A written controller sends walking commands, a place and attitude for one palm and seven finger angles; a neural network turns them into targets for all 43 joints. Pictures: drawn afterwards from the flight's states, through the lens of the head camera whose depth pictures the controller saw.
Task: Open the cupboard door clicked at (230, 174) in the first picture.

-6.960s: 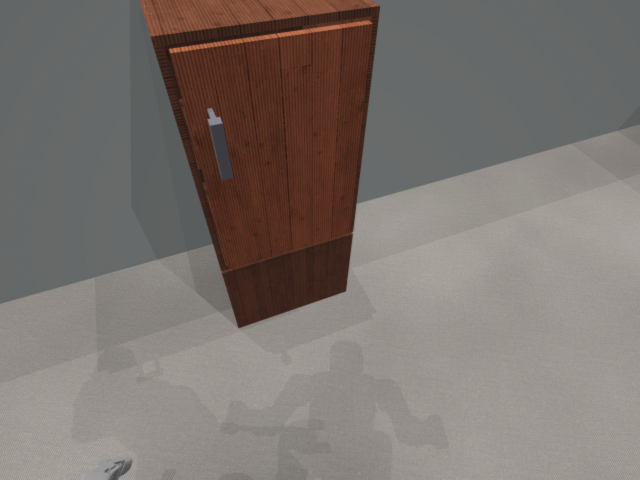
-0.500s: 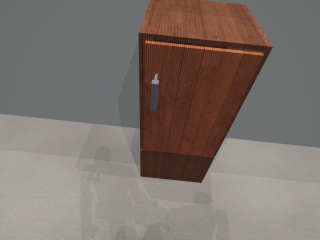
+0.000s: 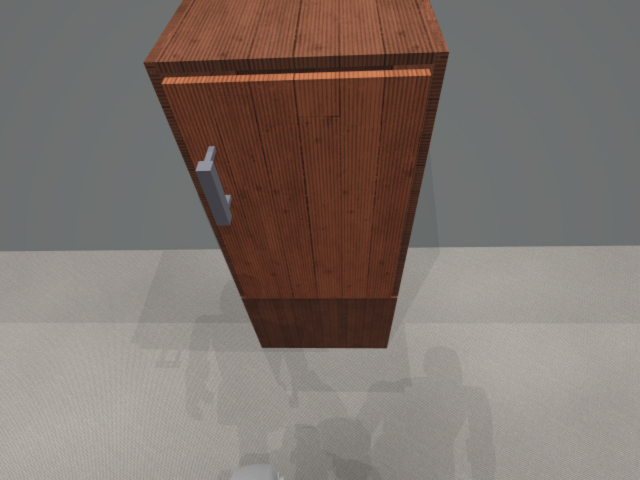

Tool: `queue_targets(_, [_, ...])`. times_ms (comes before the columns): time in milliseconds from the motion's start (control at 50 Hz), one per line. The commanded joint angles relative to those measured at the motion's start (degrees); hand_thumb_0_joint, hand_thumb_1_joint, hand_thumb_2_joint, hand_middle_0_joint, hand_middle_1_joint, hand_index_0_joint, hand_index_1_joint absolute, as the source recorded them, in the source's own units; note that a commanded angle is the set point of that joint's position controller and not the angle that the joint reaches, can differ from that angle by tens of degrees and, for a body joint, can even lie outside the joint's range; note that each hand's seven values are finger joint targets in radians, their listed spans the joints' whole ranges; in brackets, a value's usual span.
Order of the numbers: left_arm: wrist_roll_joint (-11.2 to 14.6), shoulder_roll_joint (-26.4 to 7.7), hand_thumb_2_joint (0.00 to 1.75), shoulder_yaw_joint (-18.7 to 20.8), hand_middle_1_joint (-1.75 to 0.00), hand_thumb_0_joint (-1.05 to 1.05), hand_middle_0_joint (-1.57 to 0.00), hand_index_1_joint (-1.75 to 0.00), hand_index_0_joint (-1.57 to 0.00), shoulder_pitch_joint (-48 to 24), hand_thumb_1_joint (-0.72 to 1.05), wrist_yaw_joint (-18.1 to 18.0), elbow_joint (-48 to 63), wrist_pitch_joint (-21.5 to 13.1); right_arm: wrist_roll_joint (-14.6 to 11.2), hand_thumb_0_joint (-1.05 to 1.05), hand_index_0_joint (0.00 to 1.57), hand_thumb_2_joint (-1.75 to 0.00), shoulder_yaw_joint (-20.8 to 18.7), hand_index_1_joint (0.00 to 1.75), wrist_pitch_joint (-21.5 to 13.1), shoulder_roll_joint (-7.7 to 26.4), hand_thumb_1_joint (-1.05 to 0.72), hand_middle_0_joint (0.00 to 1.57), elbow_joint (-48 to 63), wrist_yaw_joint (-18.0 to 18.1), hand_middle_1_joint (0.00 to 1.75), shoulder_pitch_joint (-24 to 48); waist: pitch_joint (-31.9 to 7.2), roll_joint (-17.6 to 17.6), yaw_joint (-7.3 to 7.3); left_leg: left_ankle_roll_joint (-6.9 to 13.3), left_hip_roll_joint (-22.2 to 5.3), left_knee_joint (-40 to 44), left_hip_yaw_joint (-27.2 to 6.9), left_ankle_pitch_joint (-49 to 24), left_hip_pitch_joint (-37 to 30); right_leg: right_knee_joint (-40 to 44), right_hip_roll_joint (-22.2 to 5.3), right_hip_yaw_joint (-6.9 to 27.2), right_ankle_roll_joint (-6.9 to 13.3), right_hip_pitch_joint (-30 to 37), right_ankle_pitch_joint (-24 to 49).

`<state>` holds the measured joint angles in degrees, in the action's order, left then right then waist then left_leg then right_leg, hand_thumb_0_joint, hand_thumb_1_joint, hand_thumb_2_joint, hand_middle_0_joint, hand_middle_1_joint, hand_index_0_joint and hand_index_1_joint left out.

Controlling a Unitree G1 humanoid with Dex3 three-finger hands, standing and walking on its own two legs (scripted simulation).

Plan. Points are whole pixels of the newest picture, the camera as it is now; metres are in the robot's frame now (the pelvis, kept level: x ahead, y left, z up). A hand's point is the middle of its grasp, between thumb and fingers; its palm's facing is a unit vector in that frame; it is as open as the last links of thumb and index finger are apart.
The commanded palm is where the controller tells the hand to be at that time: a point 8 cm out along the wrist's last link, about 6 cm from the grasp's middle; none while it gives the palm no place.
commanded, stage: come to a stop and stand still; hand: left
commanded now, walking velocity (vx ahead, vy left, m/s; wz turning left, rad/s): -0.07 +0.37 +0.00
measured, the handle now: (217, 186) +0.55 +0.20 +0.03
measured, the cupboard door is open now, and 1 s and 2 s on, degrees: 0 0 0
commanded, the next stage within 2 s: look again from close up in 1.30 s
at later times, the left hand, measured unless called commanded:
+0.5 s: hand out of the picture -0.04 +0.18 -0.16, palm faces +0.14 -0.96 -0.22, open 7.3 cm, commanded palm none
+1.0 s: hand out of the picture +0.02 +0.16 -0.16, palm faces +0.01 -0.97 -0.26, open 7.3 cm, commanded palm none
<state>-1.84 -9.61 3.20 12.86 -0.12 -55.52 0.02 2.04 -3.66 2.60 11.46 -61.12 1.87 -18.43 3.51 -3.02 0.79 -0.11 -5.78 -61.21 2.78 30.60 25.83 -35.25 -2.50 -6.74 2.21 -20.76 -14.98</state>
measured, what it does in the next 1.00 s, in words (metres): steps on the spot: left foot, then right foot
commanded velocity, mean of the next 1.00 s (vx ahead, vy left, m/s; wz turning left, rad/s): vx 0.01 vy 0.02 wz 0.00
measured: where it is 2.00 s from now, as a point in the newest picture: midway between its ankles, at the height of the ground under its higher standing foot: outside the picture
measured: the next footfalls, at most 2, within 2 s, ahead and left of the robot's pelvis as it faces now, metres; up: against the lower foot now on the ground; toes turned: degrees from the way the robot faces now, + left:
left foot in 0.52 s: -0.01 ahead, +0.12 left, +0.00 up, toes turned +4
right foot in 0.80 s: +0.01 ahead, -0.08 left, +0.00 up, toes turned +0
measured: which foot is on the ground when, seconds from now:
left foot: up 0.00-0.50, down 0.52-1.00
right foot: down 0.00-0.56, up 0.58-0.78, down 0.80-1.00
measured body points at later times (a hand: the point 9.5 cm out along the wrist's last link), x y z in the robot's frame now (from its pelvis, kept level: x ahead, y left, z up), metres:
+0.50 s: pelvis -0.02 -0.01 +0.01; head -0.01 +0.00 +0.46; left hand -0.05 +0.23 -0.15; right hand +0.10 -0.23 -0.13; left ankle -0.04 +0.13 -0.72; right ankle +0.04 -0.10 -0.73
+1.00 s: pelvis -0.02 -0.02 +0.00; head +0.01 -0.05 +0.45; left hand +0.02 +0.21 -0.14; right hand -0.05 -0.24 -0.17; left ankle -0.05 +0.11 -0.73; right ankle -0.03 -0.08 -0.73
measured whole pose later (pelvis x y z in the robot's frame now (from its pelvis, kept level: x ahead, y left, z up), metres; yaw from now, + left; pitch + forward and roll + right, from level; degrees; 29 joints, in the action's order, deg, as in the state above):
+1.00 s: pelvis -0.02 -0.02 +0.00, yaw +2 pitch +1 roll +0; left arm -1.1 -8.1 0.4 14.7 -2.4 -59.7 -0.8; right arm 1.7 -0.8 0.7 9.9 -60.5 1.4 -20.3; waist 1.9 -4.0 3.0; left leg -0.8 -3.4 -34.6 2.5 21.2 13.9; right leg -33.6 3.8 -5.1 5.3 -15.0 -19.6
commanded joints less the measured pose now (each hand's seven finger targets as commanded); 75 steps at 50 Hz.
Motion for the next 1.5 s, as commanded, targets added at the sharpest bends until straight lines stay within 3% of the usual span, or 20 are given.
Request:
queue_targets(0, [0.56, -4.46, 0.90, -0.27, -0.30, 0.00, -0.20, -0.30, -0.20, 3.04, 0.90, -1.34, 0.96, -1.89, -0.48, 0.00, 0.20, -0.90, 1.09, 0.30, -2.02, -0.76, -0.90, 0.20, 3.17, -1.28, 0.30, -2.53, -4.22, 10.82, 0.55, -0.42, 0.91, -2.40, -1.13, -9.59, 2.85, 19.88, -12.73, 12.34, 5.13, 4.92, 11.49])
queue_targets(100, [0.38, -8.31, 0.90, 0.58, -0.30, 0.00, -0.20, -0.30, -0.20, 6.85, 0.90, -2.16, -0.12, -1.49, -1.36, 0.00, 0.20, -0.90, 1.52, 0.30, -0.91, -0.70, -0.90, 0.20, 4.43, -0.89, 0.30, 1.53, -3.96, 6.45, -2.63, -2.14, 3.74, 13.54, -0.07, -6.96, 0.33, 17.25, -17.32, 15.41, 9.28, 11.24, 27.29])
queue_targets(220, [0.21, -10.12, 0.90, 1.66, -0.30, 0.00, -0.20, -0.30, -0.20, 8.89, 0.90, -2.78, -1.13, -0.81, -1.29, 0.00, 0.20, -0.90, 0.79, 0.30, 0.02, 1.57, -0.90, 0.20, 7.19, -1.01, 0.30, 5.88, -4.32, 7.56, -4.20, -2.11, 4.48, 10.79, -2.77, -5.00, 3.10, 17.09, -21.06, 20.19, 12.03, 14.56, 28.77])
queue_targets(380, [-0.38, -11.15, 0.90, 1.91, -0.30, 0.00, -0.20, -0.30, -0.20, 6.12, 0.90, -1.95, -0.09, 0.12, -1.43, 0.00, 0.20, -0.90, 0.90, 0.30, -0.52, 1.05, -0.90, 0.20, 8.52, -1.83, 0.30, 6.49, -5.45, 11.24, -3.54, -0.65, 5.91, 19.51, -0.93, -7.44, -5.30, 20.25, -16.18, 17.38, 8.48, 8.32, 3.41])
queue_targets(440, [0.02, -10.29, 0.90, 1.64, -0.30, 0.00, -0.20, -0.30, -0.20, 4.13, 0.90, -1.56, -0.43, 0.62, -1.35, 0.00, 0.20, -0.90, 1.34, 0.30, -1.45, 0.09, -0.90, 0.20, 6.24, -1.67, 0.30, 0.89, -5.69, 11.28, -0.91, 0.11, 7.37, 34.00, 2.17, -14.90, -18.54, 19.00, -11.24, 12.67, 3.82, 1.04, -6.81])
queue_targets(480, [0.52, -6.59, 0.90, 0.54, -0.30, 0.00, -0.20, -0.30, -0.20, 4.27, 0.90, -1.19, -0.66, 0.75, -1.04, 0.00, 0.20, -0.90, 1.12, 0.30, -2.27, 2.55, -0.90, 0.20, 4.91, -1.13, 0.30, -2.63, -5.74, 2.07, 0.24, 1.84, 1.10, 42.31, -4.21, -11.45, -23.47, 12.28, -5.57, 7.92, -0.09, -3.76, -11.89])
queue_targets(500, [0.81, -3.68, 0.90, -0.11, -0.30, 0.00, -0.20, -0.30, -0.20, 4.75, 0.90, -0.77, -0.17, 0.70, -0.42, 0.00, 0.20, -0.90, 0.68, 0.30, -2.38, 5.16, -0.90, 0.20, 5.51, -0.88, 0.30, -1.58, -2.86, -7.99, -0.40, 5.05, -7.02, 48.40, -14.91, -3.03, -18.00, 5.87, -1.36, 3.48, -2.18, -5.42, -11.11])
queue_targets(520, [0.45, -2.66, 0.90, -0.73, -0.30, 0.00, -0.20, -0.30, -0.20, 3.41, 0.90, -0.52, 0.43, 0.39, -0.27, 0.00, 0.20, -0.90, 0.66, 0.30, -2.31, 6.81, -0.90, 0.20, 7.15, -0.54, 0.30, 0.85, 0.88, -8.51, -0.73, 8.11, -12.08, 52.65, -18.97, 0.79, -10.52, 0.76, -0.47, 1.60, -2.68, -4.12, -8.74])
queue_targets(640, [0.08, -1.87, 0.90, -0.65, -0.30, 0.00, -0.20, -0.30, -0.20, 4.16, 0.90, 0.72, -2.37, 0.17, 0.11, 0.00, 0.20, -0.90, 1.59, 0.30, -3.73, 4.48, -0.90, 0.20, 5.51, 0.42, 0.30, 1.39, 3.49, -3.77, -1.01, 8.49, -8.34, 50.85, -13.95, -12.45, -9.81, -9.18, 0.56, 4.56, -1.88, -3.17, -7.06])
queue_targets(700, [0.43, -1.97, 0.90, -0.65, -0.30, 0.00, -0.20, -0.30, -0.20, 2.62, 0.90, 0.74, -1.49, 0.06, 0.37, 0.00, 0.20, -0.90, 1.16, 0.30, -3.70, 6.04, -0.90, 0.20, 4.10, 0.78, 0.30, -1.59, 1.72, -4.72, 0.20, 9.45, -9.64, 46.92, -14.18, -24.83, -14.36, -3.75, 0.83, 4.31, -1.89, -1.94, -10.15])
queue_targets(760, [0.80, -2.39, 0.90, -0.45, -0.30, 0.00, -0.20, -0.30, -0.20, 7.06, 0.90, 0.31, -3.24, -0.63, -0.30, 0.00, 0.20, -0.90, 1.38, 0.30, -3.69, 5.33, -0.90, 0.20, 3.07, 1.03, 0.30, -2.28, -2.51, 0.33, -1.98, 6.20, -5.99, 38.06, -10.16, -31.96, -11.91, 11.45, 0.57, 5.61, -1.71, 11.49, 1.60])
queue_targets(820, [1.14, -7.87, 0.90, -0.21, -0.30, 0.00, -0.20, -0.30, -0.20, 11.78, 0.90, -0.95, -5.92, -1.39, -1.29, 0.00, 0.20, -0.90, 2.84, 0.30, -3.70, -0.36, -0.90, 0.20, 3.39, 0.55, 0.30, -1.47, -5.57, 14.24, -2.69, -0.12, 3.49, 26.81, 1.07, -5.24, -1.34, 14.47, -14.56, 17.25, 4.19, 23.15, 30.67])
queue_targets(840, [-0.34, -6.43, 0.90, -0.74, -0.30, 0.00, -0.20, -0.30, -0.20, 10.46, 0.90, -3.86, -6.25, -1.67, -1.23, 0.00, 0.20, -0.90, 1.58, 0.30, -3.81, 4.58, -0.90, 0.20, 4.35, 0.11, 0.30, 4.28, -1.70, 2.76, -1.87, -0.43, 2.41, 18.66, -0.16, -10.06, -9.89, 12.95, -11.85, 22.14, 5.39, 7.67, 33.55])
queue_targets(860, [0.57, -9.37, 0.90, -0.52, -0.30, 0.00, -0.20, -0.30, -0.20, 4.26, 0.90, -3.34, -1.89, -1.72, -1.10, 0.00, 0.20, -0.90, 2.45, 0.30, -2.91, 0.26, -0.90, 0.20, 5.07, -0.52, 0.30, -0.94, -3.92, 3.92, 1.24, 0.71, 1.46, 17.94, -0.53, -5.01, -9.80, 16.79, -10.43, 17.25, 6.43, 4.15, 7.72])
queue_targets(900, [0.64, -8.46, 0.90, -0.73, -0.30, 0.00, -0.20, -0.30, -0.20, 0.99, 0.90, -2.75, -0.47, -1.51, -0.59, 0.00, 0.20, -0.90, 2.87, 0.30, -2.82, -0.47, -0.90, 0.20, 3.73, -1.03, 0.30, -4.07, 0.70, 3.14, 2.48, 0.58, 2.72, 25.22, 0.57, -9.56, -11.16, 16.15, -7.32, 14.88, 6.67, -0.31, -0.79])
queue_targets(1000, [1.45, -4.92, 0.90, -1.55, -0.30, 0.00, -0.20, -0.30, -0.20, 4.63, 0.90, -2.53, -1.64, -2.65, -0.74, 0.00, 0.20, -0.90, 3.24, 0.30, -3.96, 2.03, -0.90, 0.20, 3.08, -0.26, 0.30, -5.64, -4.90, 4.47, 0.63, 2.27, -0.57, 31.66, -2.81, -22.33, -12.69, 10.52, -3.22, 12.38, 2.72, 9.53, 11.85])
queue_targets(1020, [1.42, -5.45, 0.90, -1.45, -0.30, 0.00, -0.20, -0.30, -0.20, 4.57, 0.90, -2.51, -2.28, -2.69, -0.81, 0.00, 0.20, -0.90, 3.44, 0.30, -4.17, 1.33, -0.90, 0.20, 2.72, -0.22, 0.30, -4.94, -5.12, -0.09, 0.32, 1.87, -0.29, 32.42, -2.38, -24.39, -12.93, 9.40, -3.92, 12.08, 2.72, 11.18, 16.66])
queue_targets(1120, [1.35, -6.39, 0.90, -1.50, -0.30, 0.00, -0.20, -0.30, -0.20, 5.59, 0.90, -2.78, -3.52, -2.81, -1.25, 0.00, 0.20, -0.90, 3.67, 0.30, -3.60, 0.04, -0.90, 0.20, 2.36, 0.16, 0.30, -3.96, -1.64, 9.07, 0.27, 0.81, 1.46, 32.44, -0.52, -16.82, -11.42, 12.81, -6.13, 14.20, 1.46, 13.34, 27.69])
queue_targets(1340, [1.37, -6.53, 0.90, -1.57, -0.30, 0.00, -0.20, -0.30, -0.20, 4.74, 0.90, -2.51, -3.35, -2.14, -1.01, 0.00, 0.20, -0.90, 3.73, 0.30, -3.76, 1.84, -0.90, 0.20, 0.71, 0.38, 0.30, -2.50, -1.81, 1.42, -0.19, 0.98, -0.21, 36.69, -1.79, -23.87, -15.36, 12.46, -3.63, 12.11, 0.55, 12.59, 20.76])
queue_targets(1480, [1.32, -6.46, 0.90, -1.94, -0.30, 0.00, -0.20, -0.30, -0.20, 5.30, 0.90, -2.14, -4.37, -2.02, -1.04, 0.00, 0.20, -0.90, 3.86, 0.30, -3.95, 2.69, -0.90, 0.20, 0.47, 0.53, 0.30, -1.07, -1.73, 2.64, -0.45, 1.17, -0.58, 37.65, -2.02, -23.62, -15.90, 12.72, -3.59, 12.17, 1.12, 12.21, 18.58])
